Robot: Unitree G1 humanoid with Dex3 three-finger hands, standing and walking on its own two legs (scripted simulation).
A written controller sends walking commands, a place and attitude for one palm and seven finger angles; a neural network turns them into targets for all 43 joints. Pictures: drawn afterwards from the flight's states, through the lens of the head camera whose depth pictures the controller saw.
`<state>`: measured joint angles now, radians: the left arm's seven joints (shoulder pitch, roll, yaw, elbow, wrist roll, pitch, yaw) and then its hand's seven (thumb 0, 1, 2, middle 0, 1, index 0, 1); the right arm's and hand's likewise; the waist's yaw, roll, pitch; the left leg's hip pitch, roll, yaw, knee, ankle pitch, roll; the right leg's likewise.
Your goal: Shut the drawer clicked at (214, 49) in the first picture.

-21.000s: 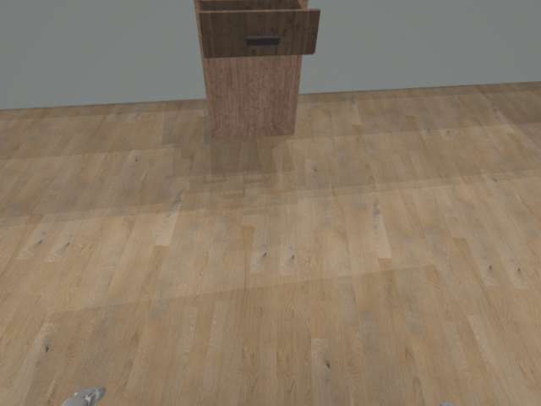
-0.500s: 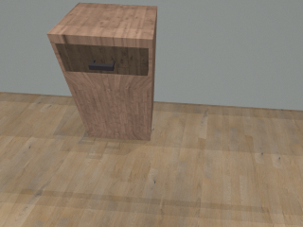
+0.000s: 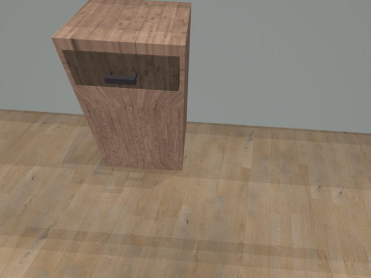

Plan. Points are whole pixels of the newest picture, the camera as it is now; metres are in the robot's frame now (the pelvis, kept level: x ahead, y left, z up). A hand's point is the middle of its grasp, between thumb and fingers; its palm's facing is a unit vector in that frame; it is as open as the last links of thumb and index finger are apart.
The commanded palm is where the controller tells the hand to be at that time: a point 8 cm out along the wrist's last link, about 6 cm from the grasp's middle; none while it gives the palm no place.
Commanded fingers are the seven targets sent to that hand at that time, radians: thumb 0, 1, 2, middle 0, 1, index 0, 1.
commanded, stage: look to check the result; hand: left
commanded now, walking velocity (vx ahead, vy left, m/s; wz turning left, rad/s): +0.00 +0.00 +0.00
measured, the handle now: (122, 76) +0.83 +0.31 -0.05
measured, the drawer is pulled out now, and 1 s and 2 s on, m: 0.00 0.00 0.00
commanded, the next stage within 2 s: stand and wait in 0.12 s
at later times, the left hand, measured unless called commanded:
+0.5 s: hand out of the picture -0.03 +0.18 -0.17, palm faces +0.04 -0.98 -0.20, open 7.4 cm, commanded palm none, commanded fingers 0.00 0.90 0.90 -0.20 -0.30 -0.20 -0.30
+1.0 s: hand out of the picture -0.03 +0.18 -0.17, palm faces +0.04 -0.98 -0.20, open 7.4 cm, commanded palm none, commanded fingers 0.00 0.90 0.90 -0.20 -0.30 -0.20 -0.30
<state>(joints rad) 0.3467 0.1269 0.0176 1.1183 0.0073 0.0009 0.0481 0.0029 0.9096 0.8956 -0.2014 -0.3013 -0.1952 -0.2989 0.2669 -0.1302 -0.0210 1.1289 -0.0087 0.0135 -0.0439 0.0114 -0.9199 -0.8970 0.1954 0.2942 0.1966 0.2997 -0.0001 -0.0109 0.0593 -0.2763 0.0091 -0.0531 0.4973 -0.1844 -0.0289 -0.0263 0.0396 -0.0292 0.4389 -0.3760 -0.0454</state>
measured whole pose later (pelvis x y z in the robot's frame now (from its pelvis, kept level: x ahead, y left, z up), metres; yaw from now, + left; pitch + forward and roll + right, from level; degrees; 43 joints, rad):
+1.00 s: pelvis +0.00 +0.01 +0.00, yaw +0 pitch -2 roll +0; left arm 0.33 0.14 0.01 1.13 0.01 0.00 0.04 0.00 0.91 0.90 -0.20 -0.30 -0.20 -0.30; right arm 0.25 -0.15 -0.02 1.14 -0.01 0.01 -0.04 0.01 -0.91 -0.90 0.20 0.29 0.20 0.30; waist 0.00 0.00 0.05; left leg -0.26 0.00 -0.04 0.46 -0.16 -0.02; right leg -0.02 0.03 -0.02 0.42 -0.36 -0.03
